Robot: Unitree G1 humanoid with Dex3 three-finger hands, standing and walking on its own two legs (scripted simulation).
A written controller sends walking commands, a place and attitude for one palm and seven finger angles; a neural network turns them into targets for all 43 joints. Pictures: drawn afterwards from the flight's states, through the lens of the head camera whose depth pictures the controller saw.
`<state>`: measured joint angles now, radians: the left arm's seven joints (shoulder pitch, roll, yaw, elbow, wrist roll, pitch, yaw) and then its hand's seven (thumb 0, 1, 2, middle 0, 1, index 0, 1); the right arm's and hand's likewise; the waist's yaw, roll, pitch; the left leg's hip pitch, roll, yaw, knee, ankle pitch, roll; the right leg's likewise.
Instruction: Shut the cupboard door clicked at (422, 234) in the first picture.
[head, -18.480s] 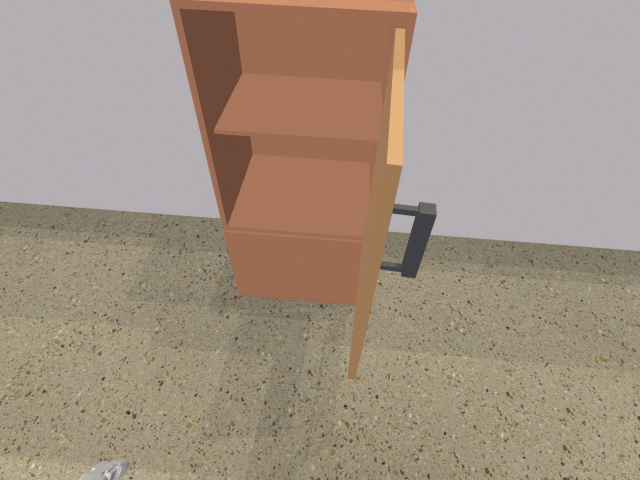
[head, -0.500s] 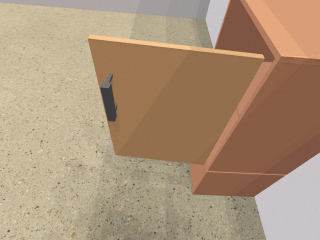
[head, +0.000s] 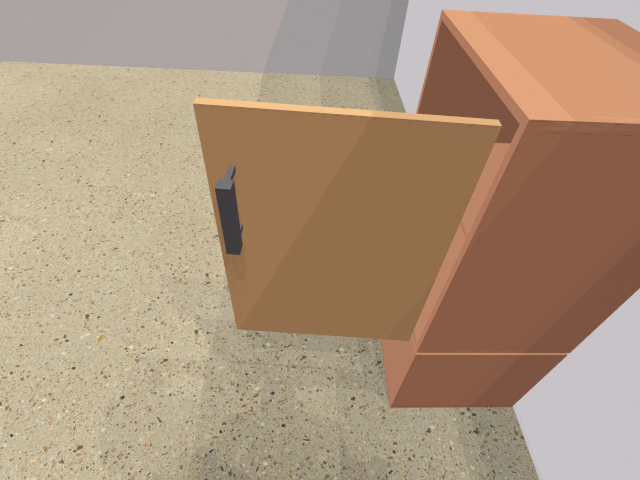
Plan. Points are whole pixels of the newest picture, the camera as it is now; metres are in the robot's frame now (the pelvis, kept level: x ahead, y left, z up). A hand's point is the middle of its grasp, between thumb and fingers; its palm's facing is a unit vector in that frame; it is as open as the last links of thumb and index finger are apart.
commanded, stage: come to a stop and stand still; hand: left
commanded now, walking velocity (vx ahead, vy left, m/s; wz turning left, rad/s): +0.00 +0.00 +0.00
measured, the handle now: (232, 210) +0.50 +0.18 +0.05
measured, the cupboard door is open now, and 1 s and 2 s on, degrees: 86 86 86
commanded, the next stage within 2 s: look again from close up in 0.54 s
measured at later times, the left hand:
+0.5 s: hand out of the picture -0.08 +0.18 -0.18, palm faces +0.01 -0.99 -0.16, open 7.3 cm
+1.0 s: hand out of the picture -0.09 +0.16 -0.18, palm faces +0.03 -0.99 -0.13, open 7.3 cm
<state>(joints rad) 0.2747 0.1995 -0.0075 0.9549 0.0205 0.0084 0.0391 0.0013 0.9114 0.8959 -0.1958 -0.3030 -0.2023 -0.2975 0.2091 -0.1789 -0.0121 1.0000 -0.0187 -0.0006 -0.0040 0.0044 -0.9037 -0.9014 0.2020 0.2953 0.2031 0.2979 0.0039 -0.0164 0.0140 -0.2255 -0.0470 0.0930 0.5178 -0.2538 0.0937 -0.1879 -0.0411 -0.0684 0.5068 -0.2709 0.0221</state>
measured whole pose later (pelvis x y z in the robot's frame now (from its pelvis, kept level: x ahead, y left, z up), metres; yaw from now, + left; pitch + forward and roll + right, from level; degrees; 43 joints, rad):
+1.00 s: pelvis -0.04 +0.01 +0.00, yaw +0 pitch -2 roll -1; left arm 0.41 0.11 0.00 1.09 0.04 0.00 0.04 0.00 0.91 0.90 -0.20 -0.30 -0.20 -0.30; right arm 0.30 -0.12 -0.03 1.12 -0.01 0.01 -0.01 0.00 -0.91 -0.90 0.20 0.30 0.20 0.30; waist 0.00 -0.03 0.01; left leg -0.25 -0.07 0.11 0.41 -0.14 0.10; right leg -0.24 -0.05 -0.04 0.45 -0.18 0.02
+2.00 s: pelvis +0.06 -0.03 +0.01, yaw -1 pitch +0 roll +0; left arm 0.31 0.12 0.02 1.06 0.02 0.00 0.06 0.02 0.93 0.90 -0.20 -0.30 -0.20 -0.30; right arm 0.24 -0.13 -0.05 1.09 -0.01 0.01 -0.05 0.02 -0.93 -0.90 0.20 0.30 0.20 0.30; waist -0.01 -0.02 0.08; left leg -0.20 -0.01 0.11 0.55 -0.21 0.02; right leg -0.19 0.00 -0.04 0.57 -0.22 -0.02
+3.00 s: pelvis -0.01 -0.04 +0.00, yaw -1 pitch -1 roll +1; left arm 0.34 0.13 -0.03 1.10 0.01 0.00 0.02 0.00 0.91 0.90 -0.20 -0.30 -0.20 -0.30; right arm 0.34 -0.15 0.01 1.08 -0.02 0.00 -0.01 0.00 -0.91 -0.90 0.20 0.29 0.20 0.30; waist -0.01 0.00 0.02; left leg -0.25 -0.02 0.10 0.44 -0.19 0.04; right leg -0.26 0.03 -0.03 0.48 -0.22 -0.06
